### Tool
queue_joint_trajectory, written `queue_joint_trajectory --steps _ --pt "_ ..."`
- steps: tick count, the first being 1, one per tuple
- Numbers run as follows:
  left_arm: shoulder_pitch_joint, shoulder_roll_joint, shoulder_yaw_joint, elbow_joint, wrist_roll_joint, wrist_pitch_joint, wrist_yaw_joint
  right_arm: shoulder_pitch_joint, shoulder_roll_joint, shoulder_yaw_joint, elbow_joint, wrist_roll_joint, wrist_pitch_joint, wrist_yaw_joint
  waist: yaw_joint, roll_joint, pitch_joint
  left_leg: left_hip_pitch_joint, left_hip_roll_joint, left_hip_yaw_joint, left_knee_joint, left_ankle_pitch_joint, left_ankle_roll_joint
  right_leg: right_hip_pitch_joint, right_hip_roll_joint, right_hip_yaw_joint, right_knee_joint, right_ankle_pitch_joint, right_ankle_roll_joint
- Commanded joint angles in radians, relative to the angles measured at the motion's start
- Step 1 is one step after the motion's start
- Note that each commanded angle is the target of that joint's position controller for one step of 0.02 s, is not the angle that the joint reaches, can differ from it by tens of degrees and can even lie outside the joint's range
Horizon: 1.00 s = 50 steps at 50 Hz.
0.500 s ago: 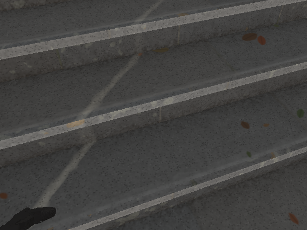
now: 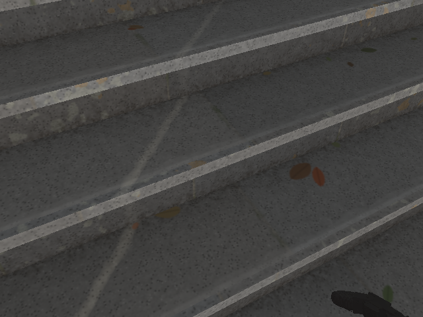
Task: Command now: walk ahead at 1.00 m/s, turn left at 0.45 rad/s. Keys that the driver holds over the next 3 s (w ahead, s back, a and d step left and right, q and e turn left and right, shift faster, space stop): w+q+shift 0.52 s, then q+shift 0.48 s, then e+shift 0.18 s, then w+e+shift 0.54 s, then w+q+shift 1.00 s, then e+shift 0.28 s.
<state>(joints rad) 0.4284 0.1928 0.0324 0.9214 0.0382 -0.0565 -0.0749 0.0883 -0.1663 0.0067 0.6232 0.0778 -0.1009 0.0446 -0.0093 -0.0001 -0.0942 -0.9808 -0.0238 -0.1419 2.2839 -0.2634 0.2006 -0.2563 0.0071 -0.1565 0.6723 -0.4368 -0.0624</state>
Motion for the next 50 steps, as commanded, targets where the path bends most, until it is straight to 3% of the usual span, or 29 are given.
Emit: queue_joint_trajectory --steps 1,2,4,7,9,10,11,12,13,15,16,21,23,24,26,27,28,30,31,33,36,39,42,43,45,46,47,48,50 --pt "-0.228 -0.099 -0.079 -0.02 0.047 0.001 0.011 0.026 0.169 0.085 -0.1 0.003 0.041 0.021 -0.166 -0.056 0.232 -0.338 0.004 -0.024 0.09 0.006 0.02 -0.178 -0.215 0.027 -0.336 0.442 0.048" --pt "-0.291 -0.043 -0.076 -0.028 0.052 0.006 0.022 -0.026 0.133 0.089 -0.142 -0.022 0.045 0.014 -0.197 -0.056 0.249 -0.223 0.016 0.049 -0.217 0.096 0.011 -0.311 -0.136 -0.11 -0.412 0.443 0.088" --pt "-0.272 0.053 -0.068 -0.043 -0.011 -0.051 0.065 -0.087 0.011 0.066 -0.147 -0.053 0.061 -0.01 -0.156 -0.051 0.171 0.169 -0.038 0.281 -0.515 0.178 -0.047 -0.497 -0.114 -0.188 -0.555 0.921 0.035" --pt "-0.29 0.371 0.01 -0.106 -0.043 -0.061 0.127 0.214 -0.182 -0.027 -0.054 -0.082 0.045 -0.01 -0.294 -0.201 -0.25 0.613 -0.079 0.403 -0.717 0.024 -0.098 -0.004 -0.232 -0.114 -0.361 2.226 -0.054" --pt "-0.419 0.355 0.027 -0.178 -0.02 -0.012 0.124 0.398 -0.293 -0.084 0.034 -0.096 0.075 -0.04 -0.348 -0.21 -0.249 0.698 -0.086 0.307 -1.083 -0.179 -0.068 0.266 -0.279 -0.026 0.016 2.455 -0.082" --pt "-0.549 0.276 0.016 -0.237 -0.042 -0.022 0.116 0.536 -0.254 -0.083 0.107 -0.108 0.086 -0.024 -0.395 -0.099 -0.2 0.812 -0.026 0.137 -1.609 0.045 0.022 0.196 -0.19 -0.011 0.434 1.878 -0.069" --pt "-0.651 0.018 -0.038 -0.352 -0.014 -0.066 0.083 0.547 -0.166 -0.059 0.232 -0.15 0.079 0.008 -0.236 0.4 0.065 0.908 -0.05 -0.093 -1.682 0.646 0.073 -0.328 0.076 0.078 0.916 0.272 -0.005" --pt "-0.465 -0.082 -0.066 -0.433 0.012 -0.12 0.045 0.364 -0.042 0.005 0.177 -0.168 0.041 0.028 0.007 0.391 0.093 0.752 -0.046 -0.349 -1.629 0.773 0.116 -0.475 0.171 0.264 1.286 0.088 0.0" --pt "-0.417 -0.115 -0.071 -0.471 0.006 -0.139 0.016 0.332 0.025 0.018 0.141 -0.13 0.032 0.035 0.029 0.275 0.02 0.764 0.019 -0.506 -1.721 0.378 0.162 -0.627 0.163 0.296 1.495 0.027 -0.015" --pt "-0.462 -0.168 -0.119 -0.538 0.032 -0.14 -0.011 0.386 -0.008 0.004 0.175 -0.063 0.051 0.028 0.057 -0.033 0.131 0.715 0.065 -0.599 -1.849 -0.084 0.133 -0.939 0.116 0.25 1.721 -0.011 -0.033" --pt "-0.408 -0.2 -0.142 -0.538 0.033 -0.124 -0.004 0.355 -0.015 0.007 0.175 -0.063 0.046 0.024 0.102 -0.06 0.161 0.649 0.05 -0.55 -1.877 -0.119 0.107 -0.955 0.083 0.254 1.697 0.019 -0.035" --pt "-0.716 -0.137 -0.179 -0.696 0.032 -0.114 0.056 0.358 -0.057 0.003 0.204 -0.064 0.015 -0.048 0.045 -0.053 0.268 0.399 0.039 -0.443 -2.077 0.001 0.068 -0.936 -0.051 0.118 1.289 0.001 0.039" --pt "-0.782 -0.111 -0.198 -0.783 0.041 -0.122 0.084 0.39 -0.141 -0.028 0.204 0.005 0.04 -0.075 0.054 -0.075 0.095 0.178 -0.003 -0.288 -2.228 0.32 0.047 -0.23 -0.047 -0.009 0.561 -0.062 0.045" --pt "-0.651 -0.049 -0.135 -0.744 0.013 -0.12 0.119 0.46 -0.158 -0.034 0.215 -0.007 0.003 -0.087 0.11 -0.013 -0.16 0.155 -0.01 -0.31 -2.086 0.945 0.048 0.258 0.055 -0.072 0.574 0.072 0.078" --pt "0.002 0.259 0.04 -0.562 -0.037 -0.094 0.15 0.173 -0.429 -0.118 0.161 -0.069 -0.029 -0.06 0.479 0.218 -0.535 0.506 0.042 -0.337 -1.488 1.707 -0.027 0.568 0.002 0.313 0.316 -0.158 -0.002" --pt "0.227 0.379 0.056 -0.408 -0.05 -0.086 0.128 0.048 -0.237 -0.071 0.071 -0.129 -0.046 -0.045 0.406 -0.247 -0.55 0.464 -0.073 -0.259 -1.079 0.601 -0.034 0.666 -0.202 0.688 0.064 -0.181 -0.086" --pt "0.032 0.325 0.035 -0.407 -0.006 -0.071 0.15 0.156 -0.095 -0.049 -0.002 -0.129 -0.06 -0.001 0.207 -0.607 -0.483 0.144 -0.185 -0.242 -0.565 0.132 -0.067 0.579 -0.428 1.404 -0.395 -0.046 -0.236" --pt "-0.158 0.034 -0.026 -0.335 -0.02 -0.039 0.144 0.027 -0.019 -0.034 -0.114 -0.102 -0.019 0.024 0.077 -0.249 -0.004 -0.15 -0.127 -0.041 0.037 -0.069 -0.134 0.253 -0.464 1.04 -0.327 0.298 -0.245" --pt "-0.172 -0.074 -0.041 -0.26 -0.041 -0.027 0.131 0.021 0.043 -0.004 -0.138 -0.118 0.024 0.027 0.022 -0.059 0.083 -0.178 -0.067 -0.015 0.063 -0.122 -0.117 0.124 -0.404 0.755 -0.257 0.244 -0.154" --pt "-0.214 -0.157 -0.049 -0.143 -0.02 -0.012 0.109 0.127 0.054 0.017 -0.114 -0.069 0.067 0.044 -0.083 0.042 0.159 -0.131 0.05 -0.01 -0.084 -0.053 -0.098 -0.077 -0.288 0.334 -0.237 0.211 -0.02" --pt "-0.281 -0.093 -0.032 -0.07 0.001 0.002 0.114 0.02 0.064 0.048 -0.176 -0.043 0.095 0.017 -0.108 0.023 0.257 -0.084 0.069 0.072 -0.465 0.057 -0.131 -0.253 -0.215 -0.002 -0.354 0.455 0.028" --pt "-0.193 0.099 -0.004 -0.041 0.01 -0.002 0.155 -0.112 0.049 0.052 -0.246 -0.087 0.104 -0.013 -0.073 -0.038 0.115 -0.216 0.095 0.169 -0.366 0.032 -0.178 0.034 -0.281 -0.014 -0.35 0.797 -0.007" --pt "-0.203 0.298 0.042 -0.104 -0.018 0.054 0.179 -0.204 -0.011 0.055 -0.315 -0.054 0.104 0.013 -0.087 -0.078 0.0 0.153 0.115 0.265 -0.962 -0.159 -0.154 0.018 -0.215 -0.119 -0.426 0.927 -0.011" --pt "-0.084 0.323 0.047 -0.09 -0.021 0.06 0.184 -0.227 -0.076 0.028 -0.312 -0.049 0.107 0.006 -0.046 -0.1 -0.085 0.33 0.028 0.355 -1.057 -0.166 -0.159 0.081 -0.221 -0.094 -0.335 1.244 -0.037" --pt "-0.155 0.403 0.067 -0.135 -0.048 0.034 0.155 0.058 -0.206 -0.043 -0.223 -0.085 0.119 0.009 -0.15 -0.194 -0.276 0.571 -0.044 0.306 -1.108 -0.124 -0.054 0.233 -0.305 -0.071 -0.051 1.847 -0.061" --pt "-0.162 0.38 0.071 -0.177 -0.06 0.013 0.143 0.22 -0.302 -0.093 -0.176 -0.076 0.121 0.001 -0.215 -0.101 -0.32 0.81 -0.062 0.103 -1.374 -0.014 0.03 0.063 -0.262 -0.008 0.247 1.499 -0.009" --pt "-0.158 0.209 0.026 -0.268 -0.032 -0.015 0.111 0.19 -0.426 -0.128 -0.141 -0.088 0.124 -0.031 -0.11 0.42 -0.34 1.05 0.193 -0.6 -1.775 0.047 0.249 -0.436 0.066 0.06 0.778 0.178 0.082" --pt "-0.1 0.24 0.038 -0.221 -0.027 -0.043 0.059 0.13 -0.357 -0.095 -0.222 -0.144 0.115 -0.056 -0.114 0.305 -0.485 1.032 0.27 -0.945 -1.923 -0.245 0.262 -0.475 0.09 0.382 1.155 0.131 0.051" --pt "-0.29 0.139 0.011 -0.321 -0.029 -0.038 0.055 0.151 -0.248 -0.061 -0.16 -0.101 0.092 -0.063 -0.084 0.055 -0.164 0.779 0.189 -0.753 -1.902 -0.351 0.087 -0.644 0.084 0.334 1.329 0.186 0.034"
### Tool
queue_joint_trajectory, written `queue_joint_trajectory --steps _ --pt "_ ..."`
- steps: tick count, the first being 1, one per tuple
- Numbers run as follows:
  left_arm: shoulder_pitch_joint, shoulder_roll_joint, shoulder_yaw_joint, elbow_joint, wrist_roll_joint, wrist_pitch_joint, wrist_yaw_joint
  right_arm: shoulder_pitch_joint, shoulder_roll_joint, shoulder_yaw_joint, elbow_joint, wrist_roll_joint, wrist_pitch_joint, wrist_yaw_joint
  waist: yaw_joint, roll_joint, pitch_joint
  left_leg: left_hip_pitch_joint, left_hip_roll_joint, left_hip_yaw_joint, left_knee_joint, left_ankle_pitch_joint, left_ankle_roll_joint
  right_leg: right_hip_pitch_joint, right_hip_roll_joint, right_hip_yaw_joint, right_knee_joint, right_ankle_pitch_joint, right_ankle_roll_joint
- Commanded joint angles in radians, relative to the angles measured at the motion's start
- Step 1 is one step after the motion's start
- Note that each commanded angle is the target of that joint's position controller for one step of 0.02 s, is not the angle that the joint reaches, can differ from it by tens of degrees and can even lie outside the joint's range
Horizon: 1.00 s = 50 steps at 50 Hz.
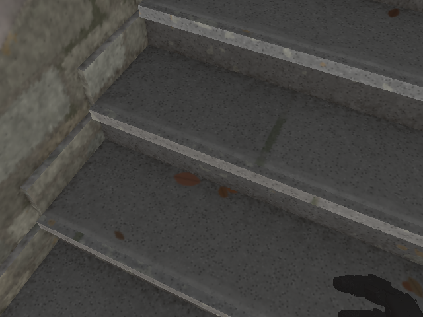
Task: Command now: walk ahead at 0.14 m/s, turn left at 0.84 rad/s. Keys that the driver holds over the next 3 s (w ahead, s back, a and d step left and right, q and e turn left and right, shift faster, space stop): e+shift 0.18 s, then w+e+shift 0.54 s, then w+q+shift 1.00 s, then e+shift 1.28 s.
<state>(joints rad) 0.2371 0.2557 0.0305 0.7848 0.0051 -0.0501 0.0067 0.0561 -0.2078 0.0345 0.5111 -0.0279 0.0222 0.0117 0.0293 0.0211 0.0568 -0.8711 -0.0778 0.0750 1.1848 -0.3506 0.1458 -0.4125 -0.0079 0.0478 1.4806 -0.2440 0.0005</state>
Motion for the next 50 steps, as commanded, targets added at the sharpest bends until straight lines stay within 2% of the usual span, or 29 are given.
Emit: queue_joint_trajectory --steps 1,3,5,7,9,10,12,15,18,22,27,28,29,31,32,33,34,35,36,38,39,40,41,43,45,46,47,48,50 --pt "-0.066 0.0 -0.017 -0.193 0.024 -0.042 -0.009 0.155 -0.165 -0.083 -0.017 0.033 -0.047 -0.033 -0.049 -0.083 -0.201 0.575 0.226 -0.835 -0.746 -0.19 0.083 -0.53 0.064 0.115 0.52 0.002 -0.032" --pt "0.016 -0.062 -0.051 -0.223 0.017 -0.015 0.017 0.093 -0.129 -0.065 0.028 0.029 -0.056 -0.026 0.045 -0.084 -0.146 0.402 0.172 -0.574 -0.677 0.103 0.034 -0.494 0.011 0.1 0.566 0.0 -0.027" --pt "0.054 -0.055 -0.054 -0.219 -0.002 0.004 0.046 0.055 -0.073 -0.038 0.053 0.022 -0.058 -0.016 0.077 -0.062 -0.136 0.369 0.161 -0.386 -0.653 0.268 0.011 -0.481 -0.033 0.08 0.389 -0.003 -0.015" --pt "0.017 -0.02 -0.046 -0.211 0.012 0.004 0.068 0.086 -0.029 -0.018 0.099 0.001 -0.076 -0.007 0.053 -0.049 -0.154 0.319 0.162 -0.319 -0.697 0.386 0.019 -0.415 -0.033 0.06 0.256 0.083 -0.001" --pt "0.074 -0.065 -0.047 -0.164 -0.013 0.019 0.08 0.161 -0.022 -0.005 0.172 -0.041 -0.075 -0.005 0.028 0.034 -0.18 0.337 0.216 -0.292 -0.701 0.436 0.067 -0.428 0.022 0.085 0.397 0.138 0.025" --pt "0.089 -0.07 -0.044 -0.148 -0.029 0.023 0.075 0.234 -0.063 -0.019 0.209 -0.049 -0.069 0.001 -0.006 0.094 -0.188 0.437 0.255 -0.337 -0.744 0.182 0.083 -0.574 0.04 0.076 0.538 0.123 0.024" --pt "0.001 -0.075 -0.042 -0.186 -0.035 0.029 0.055 0.349 -0.136 -0.052 0.262 -0.02 -0.061 0.004 -0.072 0.19 -0.14 0.656 0.33 -0.46 -0.812 -0.21 0.06 -0.89 0.042 0.095 0.733 0.032 0.014" --pt "-0.161 -0.109 -0.062 -0.224 -0.012 0.019 0.019 0.394 -0.066 -0.039 0.297 -0.018 -0.076 -0.017 -0.108 0.107 -0.076 0.747 0.365 -0.439 -0.825 -0.274 0.018 -1.095 0.019 0.093 0.77 0.094 -0.003" --pt "-0.201 -0.145 -0.083 -0.245 -0.016 0.014 -0.002 0.368 -0.024 -0.028 0.331 -0.031 -0.082 -0.027 -0.08 0.11 -0.064 0.724 0.424 -0.362 -0.867 -0.228 0.033 -1.147 -0.017 0.081 0.785 0.14 0.003" --pt "-0.237 -0.162 -0.095 -0.286 -0.028 0.04 0.011 0.375 -0.044 -0.034 0.397 -0.026 -0.084 -0.021 -0.06 0.138 -0.019 0.676 0.45 -0.216 -0.999 -0.165 0.015 -1.149 -0.064 0.045 0.775 0.102 0.008" --pt "-0.314 -0.148 -0.124 -0.405 -0.018 0.047 -0.025 0.356 -0.151 -0.071 0.431 0.017 -0.066 -0.064 0.0 0.059 0.054 0.754 0.45 -0.046 -1.242 -0.129 -0.015 -1.022 -0.206 -0.025 0.345 -0.112 -0.035" --pt "-0.326 -0.139 -0.122 -0.404 -0.026 0.041 -0.038 0.299 -0.169 -0.078 0.418 0.028 -0.07 -0.063 0.005 0.053 0.039 0.696 0.446 0.029 -1.294 -0.007 -0.018 -0.823 -0.204 -0.117 0.206 -0.142 -0.062" --pt "-0.222 -0.115 -0.109 -0.378 -0.029 0.037 -0.042 0.17 -0.184 -0.07 0.403 0.015 -0.074 -0.047 0.093 0.069 -0.033 0.545 0.374 0.187 -1.282 0.41 -0.037 -0.42 -0.148 -0.208 0.102 -0.112 -0.118" --pt "0.01 0.066 -0.013 -0.295 -0.009 0.029 -0.038 0.215 -0.304 -0.101 0.371 0.028 -0.064 -0.044 0.178 0.176 -0.244 0.707 0.367 0.171 -0.911 1.62 -0.005 -0.045 0.063 -0.336 0.0 -0.254 -0.139" --pt "0.138 0.13 0.026 -0.269 -0.014 0.028 -0.042 0.162 -0.379 -0.122 0.325 0.043 -0.047 -0.042 0.254 0.235 -0.335 0.799 0.36 0.146 -0.635 1.819 -0.022 0.1 0.116 -0.257 -0.249 -0.302 -0.158" --pt "0.254 0.196 0.055 -0.226 0.001 0.044 -0.049 0.133 -0.372 -0.13 0.271 0.061 -0.054 -0.043 0.281 0.166 -0.312 0.688 0.35 0.051 -0.296 1.451 -0.068 0.239 0.13 0.002 -0.613 -0.309 -0.187" --pt "0.225 0.342 0.066 -0.173 -0.007 0.055 -0.041 0.17 -0.094 -0.066 0.165 -0.017 -0.092 -0.017 0.064 -0.549 -0.298 0.251 0.064 -0.033 0.126 0.093 -0.175 0.448 -0.027 0.555 -0.967 -0.293 -0.249" --pt "0.209 0.269 0.042 -0.18 -0.01 0.057 -0.011 0.085 -0.075 -0.069 0.123 -0.038 -0.139 0.005 0.081 -0.565 -0.389 0.082 0.022 -0.269 0.506 0.099 -0.138 0.468 -0.134 0.939 -1.29 -0.577 -0.207" --pt "0.336 0.196 0.026 -0.098 0.007 0.047 -0.015 0.017 -0.031 -0.062 0.103 -0.013 -0.164 0.022 0.099 -0.419 -0.262 -0.049 0.031 -0.256 0.732 0.143 -0.093 0.389 -0.155 0.957 -1.307 -0.678 -0.167" --pt "0.314 0.023 -0.016 0.002 0.03 0.023 -0.044 -0.144 0.087 -0.004 0.015 0.004 -0.185 0.035 0.044 -0.17 -0.004 -0.275 0.097 -0.197 1.036 0.223 -0.027 0.122 -0.143 0.74 -1.144 -0.447 -0.105" --pt "0.244 -0.037 -0.031 0.031 0.042 0.013 -0.044 -0.048 0.128 0.015 0.015 0.017 -0.177 0.048 -0.043 -0.104 -0.015 -0.295 0.12 -0.222 1.114 0.278 0.002 0.058 -0.123 0.621 -1.062 -0.391 -0.071" --pt "0.209 -0.059 -0.032 0.065 0.03 0.006 -0.051 0.038 0.197 0.043 0.037 0.025 -0.172 0.05 -0.088 -0.065 -0.026 -0.329 0.127 -0.254 1.144 0.34 0.011 0.034 -0.108 0.479 -1.001 -0.25 -0.024" --pt "0.236 -0.034 -0.026 0.09 0.045 0.009 -0.054 0.026 0.206 0.055 0.039 0.062 -0.171 0.037 -0.067 -0.108 0.035 -0.474 0.055 -0.245 1.244 0.252 -0.003 0.074 -0.143 0.397 -1.047 -0.035 -0.047" --pt "0.149 -0.106 -0.054 0.126 0.055 0.005 -0.061 0.011 0.21 0.074 0.033 0.108 -0.153 0.036 -0.134 -0.042 0.087 -0.548 0.041 -0.283 1.151 0.236 0.021 -0.061 -0.111 0.141 -1.066 0.002 0.012" --pt "0.06 -0.078 -0.065 0.137 0.051 -0.001 -0.057 -0.024 0.177 0.079 0.015 0.103 -0.126 0.024 -0.166 -0.031 0.07 -0.513 0.004 -0.182 1.065 0.324 0.007 -0.191 -0.075 -0.012 -1.163 0.018 0.029" --pt "0.063 -0.06 -0.071 0.149 0.025 0.001 -0.054 -0.081 0.153 0.081 -0.012 0.099 -0.116 0.021 -0.167 0.004 0.071 -0.444 -0.004 -0.11 0.884 0.376 -0.011 -0.263 -0.051 -0.094 -1.222 0.041 0.036" --pt "0.156 -0.033 -0.067 0.172 0.0 -0.016 -0.024 -0.186 0.139 0.09 -0.038 0.095 -0.101 0.017 -0.113 -0.009 0.056 -0.321 -0.012 0.041 0.739 0.364 -0.052 -0.347 -0.095 -0.084 -1.385 0.072 -0.03" --pt "0.201 -0.076 -0.092 0.226 -0.029 -0.022 0.006 -0.253 0.137 0.101 -0.073 0.096 -0.09 0.012 -0.114 -0.01 0.004 -0.003 -0.013 0.156 0.486 0.357 -0.058 -0.448 -0.048 -0.209 -1.409 0.393 0.009" --pt "0.33 0.124 -0.061 0.221 -0.01 -0.075 0.041 -0.126 -0.005 0.041 -0.044 0.056 -0.098 0.016 -0.17 -0.104 -0.41 0.501 -0.081 0.276 0.345 0.361 -0.046 -0.126 -0.087 -0.226 -1.249 1.461 -0.015"
Over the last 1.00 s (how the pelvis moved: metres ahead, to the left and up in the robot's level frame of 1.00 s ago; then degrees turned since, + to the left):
0.69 0.20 0.38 52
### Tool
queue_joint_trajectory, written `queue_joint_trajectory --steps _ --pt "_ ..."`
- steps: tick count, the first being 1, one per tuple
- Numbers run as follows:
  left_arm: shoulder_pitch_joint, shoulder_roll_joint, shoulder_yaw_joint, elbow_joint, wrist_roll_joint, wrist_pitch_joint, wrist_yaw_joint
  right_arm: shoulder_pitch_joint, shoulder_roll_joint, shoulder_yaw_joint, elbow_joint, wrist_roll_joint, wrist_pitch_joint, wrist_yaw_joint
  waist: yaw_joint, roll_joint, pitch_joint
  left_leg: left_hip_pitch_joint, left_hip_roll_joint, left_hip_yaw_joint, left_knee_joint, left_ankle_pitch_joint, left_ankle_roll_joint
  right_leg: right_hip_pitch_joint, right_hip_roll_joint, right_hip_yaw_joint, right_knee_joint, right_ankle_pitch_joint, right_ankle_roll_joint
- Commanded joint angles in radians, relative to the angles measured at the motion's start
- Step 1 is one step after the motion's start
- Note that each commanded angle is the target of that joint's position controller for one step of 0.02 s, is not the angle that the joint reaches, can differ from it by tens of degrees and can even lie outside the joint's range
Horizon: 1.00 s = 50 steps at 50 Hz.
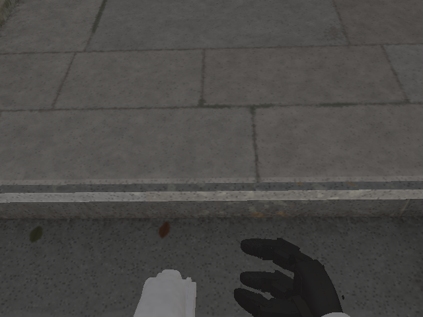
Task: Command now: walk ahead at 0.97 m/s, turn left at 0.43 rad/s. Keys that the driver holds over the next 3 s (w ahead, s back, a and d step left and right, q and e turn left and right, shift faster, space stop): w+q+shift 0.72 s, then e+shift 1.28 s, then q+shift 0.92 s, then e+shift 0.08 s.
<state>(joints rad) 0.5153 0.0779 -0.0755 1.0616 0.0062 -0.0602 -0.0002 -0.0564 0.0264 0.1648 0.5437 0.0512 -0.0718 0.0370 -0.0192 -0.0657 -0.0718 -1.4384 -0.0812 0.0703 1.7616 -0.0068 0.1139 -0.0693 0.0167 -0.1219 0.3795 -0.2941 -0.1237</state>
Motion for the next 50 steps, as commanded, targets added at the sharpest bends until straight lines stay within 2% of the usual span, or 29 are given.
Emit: queue_joint_trajectory --steps 1,2,3,4,5,6,7,9,11,13,16,19,20,21,22,24,26,29,31,36,39,40,41,42,43,44,46,48,50 --pt "-0.016 0.393 0.069 -0.089 -0.002 -0.059 0.072 0.065 -0.321 -0.125 -0.014 -0.044 0.01 -0.023 -0.175 -0.074 -0.394 1.136 -0.129 0.286 -0.238 -0.051 0.001 -0.279 -0.137 -0.072 -0.061 2.064 0.092" --pt "-0.139 0.511 0.104 -0.149 -0.001 -0.05 0.088 0.215 -0.354 -0.146 0.048 -0.044 0.024 -0.014 -0.247 -0.179 -0.35 1.037 -0.078 0.249 -0.403 -0.302 0.017 -0.053 -0.215 -0.035 0.086 2.297 0.102" --pt "-0.259 0.507 0.116 -0.217 -0.012 -0.03 0.101 0.396 -0.439 -0.177 0.111 -0.048 0.037 0.007 -0.294 -0.163 -0.292 1.028 -0.075 0.191 -0.667 -0.479 0.057 0.111 -0.254 -0.001 0.289 2.429 0.146" --pt "-0.458 0.527 0.13 -0.308 0.005 -0.027 0.111 0.663 -0.486 -0.206 0.202 -0.037 0.042 0.018 -0.43 0.012 -0.289 1.216 0.011 -0.047 -1.084 -0.318 0.154 0.036 -0.203 0.017 0.819 2.212 0.139" --pt "-0.711 0.27 0.07 -0.455 0.037 -0.068 0.064 0.76 -0.4 -0.17 0.386 -0.087 0.046 0.044 -0.337 0.523 -0.111 1.41 0.003 -0.275 -1.223 0.128 0.184 -0.484 0.047 0.102 1.305 0.339 0.121" --pt "-0.58 0.049 0.029 -0.574 0.036 -0.108 -0.02 0.546 -0.165 -0.109 0.295 -0.171 0.028 0.019 -0.063 0.576 -0.089 1.391 0.096 -0.817 -1.246 0.028 0.328 -0.91 0.173 0.341 1.916 -0.024 0.106" --pt "-0.591 -0.05 -0.003 -0.645 0.036 -0.138 -0.084 0.551 -0.06 -0.092 0.316 -0.133 0.021 -0.001 -0.031 0.353 -0.03 1.351 0.167 -0.968 -1.33 -0.433 0.317 -1.184 0.157 0.388 2.174 -0.117 0.027" --pt "-0.488 -0.158 -0.075 -0.642 0.079 -0.135 -0.131 0.516 -0.074 -0.106 0.327 -0.063 0.02 0.001 0.103 -0.021 0.13 1.251 0.146 -0.759 -1.385 -0.504 0.213 -1.394 0.069 0.295 2.205 -0.117 -0.028" --pt "-0.433 -0.058 -0.071 -0.629 0.037 -0.125 -0.12 0.328 -0.123 -0.123 0.31 -0.074 0.017 -0.003 0.213 -0.065 0.256 0.822 0.09 -0.567 -1.5 -0.558 0.142 -1.195 -0.012 0.213 1.958 -0.127 0.026" --pt "-0.649 -0.036 -0.088 -0.743 0.043 -0.109 -0.056 0.341 -0.213 -0.135 0.333 -0.061 0.008 -0.014 0.167 -0.039 0.314 0.641 0.081 -0.587 -1.571 -0.545 0.132 -1.178 -0.069 0.145 1.872 -0.115 0.07" --pt "-0.786 -0.031 -0.118 -0.871 0.075 -0.123 0.021 0.454 -0.34 -0.183 0.303 0.022 0.001 -0.054 0.132 -0.081 0.052 0.342 0.063 -0.428 -1.686 -0.213 0.091 -0.279 -0.141 0.025 1.062 -0.011 0.11" --pt "-0.089 0.34 0.106 -0.653 -0.017 -0.103 0.073 0.299 -0.611 -0.283 0.25 -0.018 -0.036 -0.06 0.461 0.28 -0.46 1.016 0.093 -0.467 -1.01 1.183 0.015 0.139 -0.061 0.222 0.682 -0.356 0.091" --pt "0.116 0.477 0.149 -0.541 -0.015 -0.091 0.057 0.206 -0.512 -0.272 0.188 -0.047 -0.053 -0.052 0.465 0.003 -0.431 0.961 0.036 -0.423 -0.657 0.798 0.013 0.232 -0.134 0.492 0.416 -0.456 0.041" --pt "0.003 0.487 0.131 -0.476 -0.011 -0.064 0.053 0.34 -0.227 -0.219 0.144 -0.058 -0.056 -0.03 0.223 -0.591 -0.329 0.657 -0.099 -0.362 -0.12 -0.113 -0.031 0.19 -0.41 1.16 -0.009 -0.069 -0.106" --pt "-0.158 0.329 0.104 -0.505 -0.052 -0.045 0.038 0.329 -0.166 -0.21 0.114 -0.06 -0.051 -0.005 0.164 -0.388 -0.175 0.446 -0.047 -0.339 0.246 -0.191 -0.032 0.073 -0.494 1.372 -0.129 -0.364 -0.143" --pt "-0.323 0.031 0.038 -0.382 -0.007 -0.015 -0.005 0.203 -0.068 -0.162 -0.015 -0.036 0.017 0.013 0.004 -0.126 0.147 0.299 0.048 -0.213 0.436 -0.191 0.012 -0.29 -0.371 0.825 -0.011 -0.509 -0.053" --pt "-0.307 -0.074 0.036 -0.253 0.015 -0.001 -0.021 0.278 -0.123 -0.163 0.005 -0.001 0.061 0.034 -0.071 -0.044 0.168 0.349 0.085 -0.229 0.365 -0.154 0.027 -0.369 -0.27 0.397 0.074 -0.267 0.079" --pt "-0.204 -0.013 0.063 -0.181 0.015 0.006 -0.015 0.161 -0.108 -0.133 -0.054 0.01 0.072 0.039 -0.036 0.055 0.181 0.23 0.113 -0.196 0.229 -0.108 0.002 -0.286 -0.288 0.186 -0.008 -0.007 0.094" --pt "-0.236 0.096 0.081 -0.194 0.024 -0.007 0.017 0.065 -0.157 -0.135 -0.12 -0.027 0.078 0.042 -0.054 0.077 0.179 0.303 0.125 -0.126 0.042 -0.072 -0.026 -0.318 -0.256 0.057 -0.08 0.122 0.11" --pt "-0.012 0.241 0.117 -0.142 0.032 -0.026 0.066 -0.094 -0.203 -0.129 -0.204 -0.033 0.076 0.043 0.043 0.014 0.102 0.081 0.165 0.016 -0.044 -0.328 -0.038 0.221 -0.268 -0.021 -0.1 0.586 0.09" --pt "0.167 0.287 0.096 -0.085 0.009 -0.003 0.098 -0.221 -0.207 -0.122 -0.268 0.006 0.028 0.057 0.055 -0.074 -0.029 1.098 -0.061 0.345 -0.504 -0.554 -0.003 -0.206 -0.299 -0.004 -0.073 1.909 0.035" --pt "0.143 0.409 0.109 -0.097 0.011 -0.024 0.083 0.019 -0.312 -0.18 -0.231 0.01 0.038 0.043 -0.09 -0.16 -0.142 1.248 -0.073 0.255 -0.658 -0.479 0.039 -0.092 -0.333 0.032 0.09 2.116 0.001" --pt "0.039 0.458 0.118 -0.154 0.012 -0.064 0.052 0.369 -0.432 -0.239 -0.149 -0.025 0.05 0.012 -0.273 -0.224 -0.327 1.62 0.059 -0.182 -0.736 -0.319 0.192 -0.307 -0.312 0.083 0.433 2.099 0.006" --pt "-0.007 0.403 0.104 -0.188 -0.017 -0.117 0.005 0.65 -0.603 -0.286 -0.028 -0.088 0.063 -0.028 -0.307 0.153 -0.614 1.854 0.401 -0.921 -1.175 -0.085 0.426 -0.445 -0.014 0.173 1.049 0.938 0.065" --pt "-0.056 0.344 0.117 -0.124 -0.022 -0.148 -0.026 0.641 -0.489 -0.246 0.021 -0.108 0.06 -0.062 -0.262 0.167 -0.741 1.825 0.551 -1.182 -1.403 0.102 0.416 -0.462 0.085 0.378 1.518 0.12 0.064" --pt "-0.218 0.308 0.135 -0.21 -0.061 -0.13 -0.032 0.547 -0.422 -0.212 0.048 -0.107 0.034 -0.043 -0.209 0.082 -0.481 1.603 0.535 -1.009 -1.386 0.143 0.305 -0.598 0.063 0.425 1.659 0.049 0.059" --pt "-0.351 0.157 0.086 -0.351 -0.036 -0.069 0.005 0.383 -0.26 -0.172 0.157 -0.054 -0.008 -0.009 -0.061 -0.036 -0.078 1.222 0.44 -0.678 -1.332 0.111 0.198 -0.711 -0.024 0.292 1.668 0.043 0.083" --pt "-0.312 0.105 0.069 -0.42 -0.045 -0.016 0.003 0.281 -0.122 -0.144 0.22 -0.083 -0.025 -0.005 0.053 0.024 0.033 1.082 0.345 -0.432 -1.289 -0.044 0.137 -0.72 -0.06 0.328 1.629 -0.021 0.029" --pt "-0.2 0.109 0.062 -0.408 -0.045 0.016 -0.008 0.215 -0.137 -0.15 0.213 -0.07 -0.049 -0.029 0.127 0.016 0.083 1.065 0.364 -0.292 -1.369 0.034 0.098 -0.73 -0.09 0.372 1.351 -0.064 0.019"
Over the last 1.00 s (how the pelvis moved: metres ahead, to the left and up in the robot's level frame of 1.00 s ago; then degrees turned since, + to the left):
0.48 -0.37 0.27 -22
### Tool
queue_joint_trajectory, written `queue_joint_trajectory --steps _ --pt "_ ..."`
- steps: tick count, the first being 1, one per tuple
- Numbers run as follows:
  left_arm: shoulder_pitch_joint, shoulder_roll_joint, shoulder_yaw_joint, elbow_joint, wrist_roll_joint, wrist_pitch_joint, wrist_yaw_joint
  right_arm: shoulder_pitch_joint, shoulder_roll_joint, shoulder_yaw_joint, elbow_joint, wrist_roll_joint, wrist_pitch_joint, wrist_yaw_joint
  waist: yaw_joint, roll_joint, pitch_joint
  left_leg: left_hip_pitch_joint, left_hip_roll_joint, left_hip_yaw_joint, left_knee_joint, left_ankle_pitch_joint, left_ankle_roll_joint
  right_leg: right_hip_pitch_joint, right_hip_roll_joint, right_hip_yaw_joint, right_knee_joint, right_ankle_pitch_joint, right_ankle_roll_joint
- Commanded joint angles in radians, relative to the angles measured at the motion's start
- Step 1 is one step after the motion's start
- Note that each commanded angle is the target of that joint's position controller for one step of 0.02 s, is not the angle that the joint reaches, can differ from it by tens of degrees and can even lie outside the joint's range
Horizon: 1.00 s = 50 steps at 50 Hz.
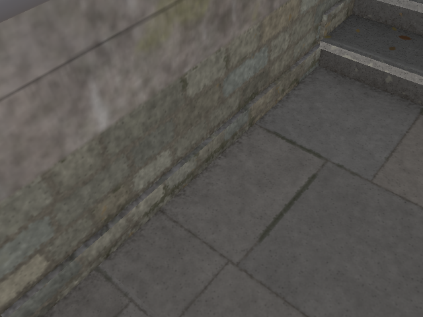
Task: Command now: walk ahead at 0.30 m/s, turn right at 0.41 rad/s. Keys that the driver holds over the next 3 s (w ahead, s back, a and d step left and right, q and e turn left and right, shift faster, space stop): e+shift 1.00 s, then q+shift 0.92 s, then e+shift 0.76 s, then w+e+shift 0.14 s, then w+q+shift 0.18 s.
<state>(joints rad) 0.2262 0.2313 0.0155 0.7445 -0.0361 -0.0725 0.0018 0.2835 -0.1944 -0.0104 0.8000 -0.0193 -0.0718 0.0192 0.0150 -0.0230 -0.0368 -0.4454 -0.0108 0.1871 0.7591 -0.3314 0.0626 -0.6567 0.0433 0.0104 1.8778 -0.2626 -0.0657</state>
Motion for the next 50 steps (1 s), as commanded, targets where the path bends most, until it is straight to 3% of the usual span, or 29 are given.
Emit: queue_joint_trajectory --steps 1,2,4,5,7,10,11,12,13,14,15,16,17,18,21,25,27,32,35,36,37,38,39,40,41,42,44,47,50 --pt "0.1 -0.008 -0.018 -0.1 -0.003 0.032 -0.009 -0.158 0.055 0.02 -0.068 0.009 -0.048 -0.019 0.106 -0.032 0.071 0.086 0.288 -0.324 -0.438 0.447 0.13 -0.128 -0.125 0.228 -0.335 -0.094 -0.023" --pt "0.077 0.002 -0.015 -0.101 0.005 0.034 -0.007 -0.199 0.026 0.017 -0.077 0.002 -0.045 -0.026 0.102 -0.031 0.063 0.041 0.27 -0.202 -0.487 0.492 0.112 -0.078 -0.12 0.137 -0.484 -0.042 -0.007" --pt "0.018 -0.003 -0.017 -0.126 0.032 0.037 -0.012 -0.218 -0.084 -0.007 -0.065 0.0 -0.043 -0.051 0.102 0.022 0.043 -0.037 0.207 -0.036 -0.516 0.567 0.096 0.071 -0.12 0.03 -0.782 0.12 0.038" --pt "0.003 -0.002 -0.017 -0.122 0.036 0.038 -0.019 -0.199 -0.147 -0.025 -0.058 0.011 -0.04 -0.062 0.083 0.055 0.005 -0.014 0.189 0.009 -0.513 0.572 0.091 0.155 -0.109 -0.013 -0.924 0.142 0.048" --pt "-0.041 0.044 0.006 -0.143 0.036 0.051 -0.042 -0.15 -0.256 -0.061 -0.05 0.017 -0.029 -0.07 0.04 0.128 -0.06 0.174 0.247 -0.004 -0.459 0.61 0.079 0.152 -0.119 -0.036 -1.043 0.141 0.051" --pt "-0.036 0.107 0.04 -0.143 0.028 0.063 -0.065 -0.151 -0.242 -0.073 -0.061 0.044 0.011 -0.08 0.031 0.141 -0.089 0.317 0.291 -0.011 -0.311 0.551 0.021 0.188 -0.1 -0.086 -1.228 0.171 0.01" --pt "-0.007 0.128 0.059 -0.125 0.032 0.066 -0.064 -0.132 -0.224 -0.07 -0.062 0.049 0.021 -0.077 0.027 0.084 -0.092 0.329 0.261 0.015 -0.228 0.555 -0.004 0.246 -0.046 -0.132 -1.286 0.188 -0.017" --pt "0.075 0.175 0.088 -0.1 0.037 0.062 -0.056 -0.089 -0.195 -0.066 -0.05 0.037 0.034 -0.077 0.05 0.027 -0.092 0.268 0.215 0.03 -0.068 0.459 -0.041 0.369 -0.009 -0.109 -1.346 0.218 -0.056" --pt "0.118 0.283 0.123 -0.097 0.048 0.06 -0.043 -0.079 -0.161 -0.058 -0.07 -0.003 0.047 -0.079 0.049 -0.19 -0.021 0.028 0.133 0.042 0.218 0.047 -0.107 0.481 -0.12 0.117 -1.375 0.652 -0.115" --pt "0.07 0.322 0.116 -0.152 0.063 0.06 -0.034 -0.047 -0.11 -0.044 -0.119 -0.022 0.055 -0.072 -0.037 -0.311 -0.06 -0.266 -0.039 -0.062 0.515 -0.324 -0.164 0.63 -0.243 0.537 -1.439 0.653 -0.265" --pt "0.045 0.317 0.121 -0.203 0.073 0.058 -0.041 -0.002 -0.137 -0.047 -0.133 0.022 0.04 -0.053 -0.022 -0.255 -0.248 -0.306 -0.043 -0.26 0.651 -0.295 -0.151 0.694 -0.327 0.742 -1.57 0.307 -0.348" --pt "0.005 0.267 0.115 -0.235 0.056 0.051 -0.034 -0.083 -0.151 -0.053 -0.145 0.032 0.031 -0.043 0.004 -0.15 -0.223 -0.359 -0.011 -0.283 0.66 -0.204 -0.13 0.677 -0.31 0.699 -1.57 0.096 -0.299" --pt "-0.036 0.211 0.1 -0.248 0.035 0.057 -0.018 -0.146 -0.148 -0.055 -0.143 0.019 0.026 -0.049 0.006 -0.046 -0.174 -0.352 0.02 -0.299 0.614 -0.123 -0.119 0.588 -0.258 0.612 -1.547 0.0 -0.229" --pt "-0.077 0.186 0.092 -0.262 0.029 0.067 -0.002 -0.182 -0.142 -0.056 -0.153 0.011 0.026 -0.062 -0.01 -0.007 -0.153 -0.303 0.036 -0.313 0.529 -0.076 -0.112 0.482 -0.218 0.559 -1.547 -0.04 -0.186" --pt "-0.098 0.169 0.087 -0.274 0.041 0.078 0.032 -0.204 -0.154 -0.066 -0.181 -0.004 0.041 -0.065 -0.049 -0.041 -0.171 -0.167 -0.003 -0.318 0.428 -0.022 -0.1 0.341 -0.154 0.505 -1.555 0.056 -0.14" --pt "-0.071 0.165 0.096 -0.289 0.025 0.096 0.056 -0.234 -0.119 -0.057 -0.184 0.025 0.041 -0.078 -0.023 -0.042 -0.146 -0.185 -0.043 -0.34 0.236 -0.014 -0.111 0.396 -0.126 0.533 -1.557 0.0 -0.095" --pt "-0.054 0.171 0.099 -0.29 0.029 0.112 0.064 -0.265 -0.104 -0.052 -0.192 0.028 0.037 -0.08 -0.008 -0.082 -0.12 -0.176 -0.053 -0.342 0.16 -0.004 -0.113 0.408 -0.125 0.565 -1.557 -0.01 -0.1" --pt "-0.053 0.156 0.107 -0.3 0.026 0.115 0.042 -0.274 -0.114 -0.061 -0.181 0.025 0.029 -0.066 0.019 -0.12 -0.082 -0.049 -0.077 -0.348 -0.022 0.001 -0.096 0.394 -0.084 0.599 -1.527 0.04 -0.114" --pt "-0.077 0.171 0.117 -0.308 0.005 0.121 0.032 -0.218 -0.149 -0.082 -0.164 0.038 0.024 -0.068 -0.006 -0.15 -0.071 0.098 -0.073 -0.342 -0.215 0.046 -0.08 0.378 -0.046 0.641 -1.526 0.02 -0.084" --pt "-0.1 0.169 0.116 -0.315 0.004 0.126 0.029 -0.172 -0.153 -0.088 -0.151 0.039 0.021 -0.062 -0.036 -0.129 -0.084 0.201 -0.04 -0.338 -0.331 0.126 -0.058 0.341 -0.016 0.619 -1.476 -0.033 -0.065" --pt "-0.065 0.129 0.104 -0.315 0.002 0.13 0.025 -0.15 -0.188 -0.099 -0.147 0.027 0.027 -0.061 -0.021 -0.012 -0.135 0.364 0.108 -0.429 -0.373 0.174 0.006 0.234 0.046 0.543 -1.346 -0.275 -0.026" --pt "-0.087 0.123 0.099 -0.339 -0.015 0.122 0.024 -0.167 -0.233 -0.105 -0.161 -0.007 0.038 -0.066 -0.008 0.268 -0.09 0.407 0.295 -0.628 -0.426 0.315 0.144 0.007 0.178 0.281 -1.1 -0.393 0.025" --pt "-0.072 0.193 0.116 -0.327 0.008 0.099 0.01 -0.205 -0.197 -0.106 -0.191 -0.033 0.033 -0.069 0.0 0.334 -0.08 0.348 0.412 -0.752 -0.464 0.34 0.22 -0.061 0.125 0.192 -0.838 -0.358 0.08" --pt "-0.054 0.234 0.127 -0.295 0.013 0.094 0.001 -0.26 -0.14 -0.09 -0.222 -0.027 0.033 -0.081 0.01 0.245 -0.066 0.307 0.38 -0.661 -0.448 0.306 0.195 -0.044 0.058 0.162 -0.714 -0.273 0.104" --pt "-0.028 0.227 0.126 -0.265 0.014 0.102 0.0 -0.292 -0.114 -0.08 -0.233 -0.011 0.039 -0.092 0.019 0.168 -0.043 0.267 0.31 -0.548 -0.432 0.25 0.146 -0.021 0.032 0.139 -0.64 -0.204 0.114" --pt "-0.009 0.201 0.117 -0.25 0.022 0.111 0.002 -0.296 -0.117 -0.074 -0.241 0.003 0.045 -0.101 0.016 0.115 -0.029 0.251 0.274 -0.481 -0.427 0.236 0.124 -0.029 0.017 0.111 -0.538 -0.153 0.124" --pt "-0.021 0.159 0.095 -0.255 0.012 0.12 0.003 -0.278 -0.136 -0.065 -0.24 -0.001 0.053 -0.108 -0.001 0.097 0.013 0.234 0.242 -0.373 -0.444 0.284 0.125 -0.064 -0.025 0.044 -0.466 -0.099 0.142" --pt "-0.124 0.129 0.073 -0.294 0.008 0.12 0.01 -0.19 -0.17 -0.073 -0.213 -0.011 0.068 -0.104 -0.065 0.142 0.008 0.349 0.247 -0.296 -0.443 0.315 0.147 -0.119 -0.094 0.001 -0.631 -0.046 0.171" --pt "-0.14 0.105 0.061 -0.299 0.007 0.119 -0.004 -0.175 -0.21 -0.088 -0.2 -0.007 0.076 -0.092 -0.08 0.182 -0.03 0.353 0.27 -0.213 -0.431 0.342 0.153 -0.01 -0.136 -0.029 -0.815 -0.072 0.175"
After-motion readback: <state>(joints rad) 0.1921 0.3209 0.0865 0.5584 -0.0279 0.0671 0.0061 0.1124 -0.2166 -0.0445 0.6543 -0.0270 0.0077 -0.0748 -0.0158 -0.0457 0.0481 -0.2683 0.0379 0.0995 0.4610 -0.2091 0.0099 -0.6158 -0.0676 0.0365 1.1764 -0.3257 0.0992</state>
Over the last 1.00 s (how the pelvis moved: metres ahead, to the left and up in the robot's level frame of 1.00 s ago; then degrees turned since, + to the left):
0.72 0.05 0.42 37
